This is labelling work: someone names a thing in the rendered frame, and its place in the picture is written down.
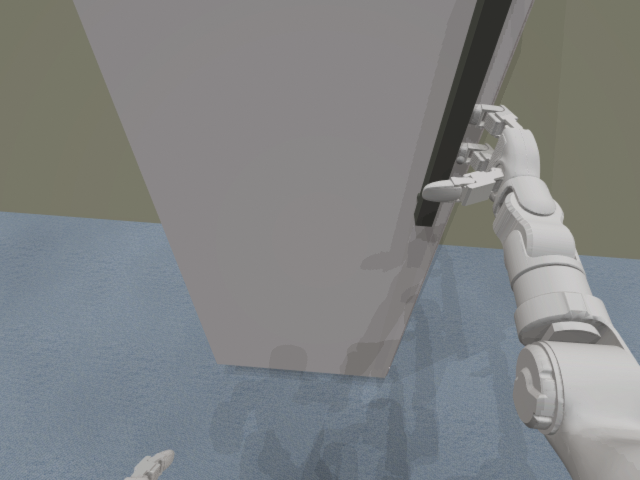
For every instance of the right robot forearm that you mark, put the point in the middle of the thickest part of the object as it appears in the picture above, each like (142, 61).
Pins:
(553, 298)

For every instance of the robot left hand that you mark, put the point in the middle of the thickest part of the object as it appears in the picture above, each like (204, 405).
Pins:
(150, 468)

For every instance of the handle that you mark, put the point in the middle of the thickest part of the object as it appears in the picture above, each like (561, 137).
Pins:
(483, 34)

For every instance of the fridge door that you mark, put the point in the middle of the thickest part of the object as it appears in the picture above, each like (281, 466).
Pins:
(283, 144)

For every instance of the robot right hand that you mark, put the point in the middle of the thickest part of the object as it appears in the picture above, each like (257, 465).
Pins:
(516, 154)

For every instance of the robot right upper arm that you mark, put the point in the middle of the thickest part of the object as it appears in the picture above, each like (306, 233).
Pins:
(585, 399)

